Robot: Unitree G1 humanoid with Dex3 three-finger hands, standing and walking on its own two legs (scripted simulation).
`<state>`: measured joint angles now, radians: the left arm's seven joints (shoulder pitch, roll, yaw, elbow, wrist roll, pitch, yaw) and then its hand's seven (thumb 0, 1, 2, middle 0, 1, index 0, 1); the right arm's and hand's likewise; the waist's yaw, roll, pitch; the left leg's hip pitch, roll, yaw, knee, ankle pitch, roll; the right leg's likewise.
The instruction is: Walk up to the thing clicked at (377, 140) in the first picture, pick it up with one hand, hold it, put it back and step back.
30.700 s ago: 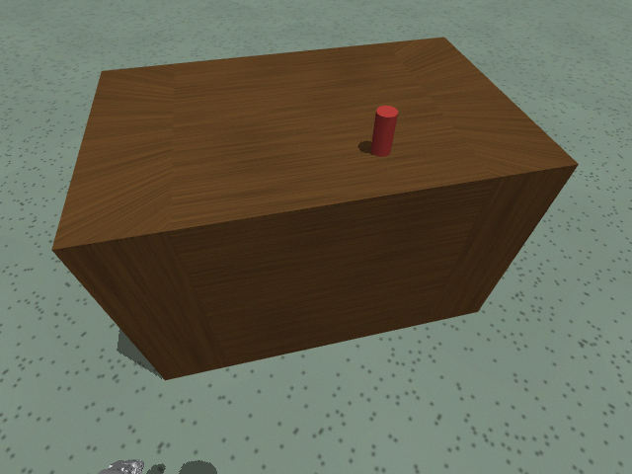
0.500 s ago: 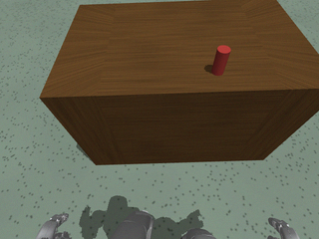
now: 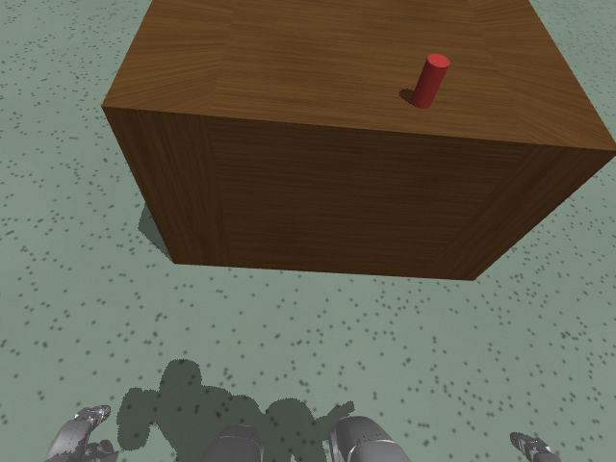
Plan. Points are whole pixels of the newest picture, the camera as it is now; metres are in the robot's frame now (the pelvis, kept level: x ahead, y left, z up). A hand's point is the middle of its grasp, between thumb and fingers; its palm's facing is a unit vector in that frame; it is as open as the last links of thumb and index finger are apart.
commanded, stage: step back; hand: right
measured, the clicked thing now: (429, 82) +0.84 -0.20 -0.02
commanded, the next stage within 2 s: stand in 1.74 s
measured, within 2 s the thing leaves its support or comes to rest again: neither
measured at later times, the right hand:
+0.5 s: hand out of the picture -0.10 -0.31 -0.17, palm faces -0.11 +0.90 -0.42, open 7.4 cm
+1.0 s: hand out of the picture -0.18 -0.36 -0.15, palm faces -0.02 +0.92 -0.39, open 7.4 cm
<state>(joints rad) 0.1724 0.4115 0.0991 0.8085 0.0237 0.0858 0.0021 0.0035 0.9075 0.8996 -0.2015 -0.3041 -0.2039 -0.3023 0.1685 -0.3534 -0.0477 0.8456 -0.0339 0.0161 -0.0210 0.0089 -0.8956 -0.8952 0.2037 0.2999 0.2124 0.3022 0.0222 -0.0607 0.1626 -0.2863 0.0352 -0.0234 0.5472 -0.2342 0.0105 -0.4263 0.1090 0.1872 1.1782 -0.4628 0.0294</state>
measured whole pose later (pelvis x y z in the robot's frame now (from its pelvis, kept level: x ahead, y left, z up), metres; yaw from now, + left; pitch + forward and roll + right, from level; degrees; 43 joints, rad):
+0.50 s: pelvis -0.17 -0.04 -0.02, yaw +4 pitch -2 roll +1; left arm 0.08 0.39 0.07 0.75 0.04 0.06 0.01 0.00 0.90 0.90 -0.20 -0.30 -0.21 -0.30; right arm 0.23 -0.38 -0.04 0.88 -0.03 0.03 -0.02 0.01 -0.90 -0.90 0.20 0.30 0.21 0.30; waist -0.01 -0.03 0.18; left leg -0.25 -0.05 -0.03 0.68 -0.41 0.01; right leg -0.44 -0.07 -0.03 0.72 -0.25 0.01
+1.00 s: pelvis -0.28 -0.08 -0.01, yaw +0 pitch -3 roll +0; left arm 0.26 0.34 0.05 0.98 0.04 0.00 -0.01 0.01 0.90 0.90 -0.20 -0.30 -0.21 -0.30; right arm 0.20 -0.42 -0.06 0.93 -0.03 0.03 0.01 0.01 -0.90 -0.90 0.20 0.30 0.21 0.30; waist 0.03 0.04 0.04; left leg -0.37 0.00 -0.08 0.81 -0.42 0.00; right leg -0.20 0.01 0.04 0.60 -0.36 -0.01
